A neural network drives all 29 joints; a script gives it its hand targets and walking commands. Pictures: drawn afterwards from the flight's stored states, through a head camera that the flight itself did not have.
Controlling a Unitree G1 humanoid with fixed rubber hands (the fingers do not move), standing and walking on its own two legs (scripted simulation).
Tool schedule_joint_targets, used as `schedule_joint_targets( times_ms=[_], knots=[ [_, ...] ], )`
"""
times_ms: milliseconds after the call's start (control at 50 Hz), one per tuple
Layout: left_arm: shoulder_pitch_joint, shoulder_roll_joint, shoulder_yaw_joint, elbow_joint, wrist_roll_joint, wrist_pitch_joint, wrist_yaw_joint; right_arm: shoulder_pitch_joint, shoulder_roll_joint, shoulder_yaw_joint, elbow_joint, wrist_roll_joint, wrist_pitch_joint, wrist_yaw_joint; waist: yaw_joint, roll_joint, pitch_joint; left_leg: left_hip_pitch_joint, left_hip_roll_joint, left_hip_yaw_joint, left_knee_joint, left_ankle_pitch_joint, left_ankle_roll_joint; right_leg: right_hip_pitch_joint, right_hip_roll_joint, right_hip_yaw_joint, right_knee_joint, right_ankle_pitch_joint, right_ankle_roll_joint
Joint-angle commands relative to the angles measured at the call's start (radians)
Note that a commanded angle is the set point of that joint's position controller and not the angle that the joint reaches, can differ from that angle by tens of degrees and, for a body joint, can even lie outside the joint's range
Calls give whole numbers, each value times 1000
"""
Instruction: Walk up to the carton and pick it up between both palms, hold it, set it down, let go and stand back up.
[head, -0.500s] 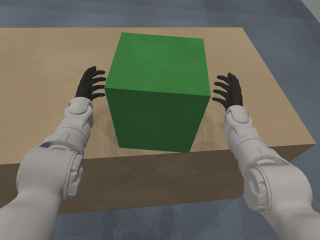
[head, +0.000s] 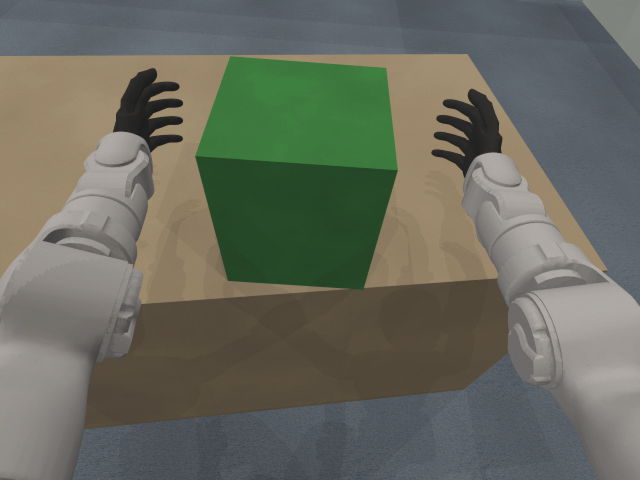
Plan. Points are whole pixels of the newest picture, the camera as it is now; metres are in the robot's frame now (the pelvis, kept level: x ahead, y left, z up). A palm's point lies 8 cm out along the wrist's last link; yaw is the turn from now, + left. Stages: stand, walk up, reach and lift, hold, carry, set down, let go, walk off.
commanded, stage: set down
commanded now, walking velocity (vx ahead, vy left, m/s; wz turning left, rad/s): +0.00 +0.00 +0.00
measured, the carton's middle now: (301, 181) +0.53 -0.03 +0.06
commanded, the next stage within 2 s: none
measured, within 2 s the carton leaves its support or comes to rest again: neither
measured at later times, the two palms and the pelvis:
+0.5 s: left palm (106, 74) +0.51 +0.17 +0.24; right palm (509, 99) +0.45 -0.23 +0.24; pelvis +0.00 +0.00 +0.01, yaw +0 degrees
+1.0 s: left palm (110, 158) +0.47 +0.19 +0.17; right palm (477, 179) +0.41 -0.21 +0.16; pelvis +0.01 -0.01 +0.02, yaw +0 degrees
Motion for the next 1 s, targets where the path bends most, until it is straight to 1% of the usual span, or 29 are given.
schedule_joint_targets(
  times_ms=[0, 40, 60, 100, 140, 160, 180, 200, 220, 240, 320, 340, 360, 380, 420, 440, 460, 480, 520, 580, 660, 740, 760, 780, 820, 860, 880, 920, 980],
  knots=[
    [-570, 185, 21, -182, -13, 12, 7, -511, -188, -27, -221, -6, 5, -21, -13, 68, -717, 292, -5, -61, -57, 189, -49, 475, -46, 74, -8, 390, 73],
    [-583, 180, 30, -212, 5, 42, 6, -503, -188, -36, -242, -9, 15, -31, -7, 139, -751, 369, -7, -55, -38, 274, -74, 465, -41, 72, -19, 447, 66],
    [-590, 190, 47, -233, 10, 60, 8, -513, -192, -28, -271, -3, 36, -36, 1, 124, -788, 403, -9, -50, -42, 283, -69, 491, -37, 70, -26, 451, 68],
    [-587, 145, 17, -205, 8, 90, 10, -508, -186, -62, -181, -13, 67, -33, -21, 166, -696, 466, 14, -80, -60, 265, -83, 385, -22, 46, -49, 342, 43],
    [-621, 165, 33, -269, 7, 103, 24, -518, -205, -84, -197, -20, 76, -29, -11, 184, -711, 545, 19, -79, -44, 297, -98, 316, -14, 32, -75, 314, 34],
    [-616, 151, 22, -195, 4, 118, 21, -530, -196, -69, -160, -29, 90, -24, -16, 182, -644, 535, 20, -82, -45, 287, -93, 309, -18, 35, -80, 306, 32],
    [-630, 170, 33, -295, -15, 126, 23, -560, -223, -86, -252, -21, 92, -26, -14, 160, -715, 574, 19, -79, -53, 313, -93, 348, -11, 32, -85, 351, 40],
    [-606, 167, 33, -210, -7, 148, 20, -556, -218, -78, -198, -33, 115, -31, -29, 129, -643, 561, 21, -83, -57, 293, -83, 355, -12, 33, -89, 340, 42],
    [-615, 185, 56, -272, -7, 157, 18, -571, -219, -73, -262, -27, 124, -34, -13, 105, -683, 552, 14, -74, -70, 282, -73, 397, -16, 39, -91, 362, 53],
    [-615, 181, 52, -238, 0, 171, 16, -559, -205, -69, -212, -32, 145, -38, -27, 104, -625, 515, 9, -77, -86, 243, -66, 408, -23, 46, -94, 350, 56],
    [-589, 211, 84, -240, 11, 208, 6, -565, -172, -27, -260, -1, 188, -45, 0, 59, -558, 448, 1, -68, -147, 189, -39, 542, -36, 72, -99, 370, 67],
    [-586, 214, 90, -206, 20, 216, 5, -563, -168, -31, -246, -6, 198, -51, -9, 50, -542, 411, -4, -65, -156, 172, -31, 565, -43, 78, -97, 386, 73],
    [-594, 204, 81, -196, 15, 212, 1, -563, -154, -30, -246, -7, 198, -53, -14, 55, -535, 391, -7, -66, -162, 159, -31, 561, -47, 81, -94, 387, 76],
    [-607, 195, 59, -196, 10, 206, 0, -563, -155, -50, -242, -14, 196, -53, -21, 98, -543, 418, -5, -71, -161, 163, -46, 525, -45, 71, -96, 368, 69],
    [-625, 189, 56, -296, 11, 208, 11, -565, -186, -74, -289, -15, 191, -56, -21, 158, -650, 571, 6, -72, -125, 287, -78, 487, -22, 42, -108, 401, 50],
    [-598, 190, 78, -277, 29, 227, 11, -539, -196, -55, -257, -4, 206, -52, -15, 148, -606, 618, 13, -77, -116, 330, -78, 469, -15, 39, -118, 408, 47],
    [-601, 202, 105, -335, 49, 237, 12, -525, -201, -65, -273, 1, 208, -54, -12, 162, -647, 653, 10, -74, -105, 386, -83, 485, -12, 38, -125, 451, 49],
    [-601, 199, 102, -311, 54, 252, 8, -521, -203, -60, -225, 9, 221, -53, -23, 161, -591, 644, 10, -79, -116, 362, -82, 491, -16, 41, -132, 432, 49],
    [-546, 202, 122, -285, 61, 265, -6, -501, -182, -44, -234, 10, 235, -54, -16, 91, -487, 577, 5, -77, -158, 277, -53, 547, -28, 55, -144, 423, 65],
    [-526, 192, 127, -341, 74, 251, -14, -480, -152, -43, -307, 3, 217, -63, -4, 120, -507, 563, 0, -71, -169, 292, -61, 593, -32, 56, -136, 451, 71],
    [-387, 166, 145, -274, 100, 246, -34, -383, -120, -11, -264, 3, 223, -64, -3, 64, -336, 571, 1, -76, -203, 240, -38, 615, -31, 61, -164, 369, 65],
    [-336, 161, 166, -411, 104, 209, -41, -311, -100, -33, -370, -9, 186, -91, -9, 74, -396, 585, -7, -65, -197, 257, -48, 647, -28, 61, -157, 393, 76],
    [-308, 162, 191, -402, 127, 209, -43, -296, -84, -23, -384, -12, 176, -93, 16, 82, -403, 599, -10, -60, -192, 284, -49, 663, -28, 58, -156, 402, 78],
    [-331, 181, 207, -435, 134, 204, -46, -305, -76, -37, -420, -27, 174, -97, 12, 72, -423, 591, -17, -53, -191, 279, -46, 677, -29, 61, -157, 407, 85],
    [-286, 190, 252, -533, 153, 204, -37, -273, -68, -22, -520, -24, 162, -100, 49, 54, -460, 561, -22, -41, -190, 294, -37, 734, -30, 68, -143, 438, 90],
    [-248, 206, 294, -608, 172, 211, -32, -225, -62, -30, -577, -29, 164, -108, 48, 31, -458, 541, -27, -34, -193, 300, -33, 778, -26, 79, -131, 478, 99],
    [-222, 198, 305, -645, 188, 220, -31, -190, -57, -43, -603, -33, 160, -117, 41, 54, -481, 545, -30, -33, -195, 286, -37, 795, -29, 80, -126, 476, 104],
    [-198, 194, 309, -647, 188, 239, -34, -167, -53, -62, -613, -55, 170, -125, 20, 33, -425, 557, -30, -34, -195, 255, -33, 757, -28, 82, -140, 434, 108],
    [-149, 155, 295, -735, 181, 244, -30, -99, -44, -63, -631, -46, 171, -124, 27, 86, -428, 597, -21, -39, -190, 267, -52, 716, -19, 72, -145, 402, 91]
  ],
)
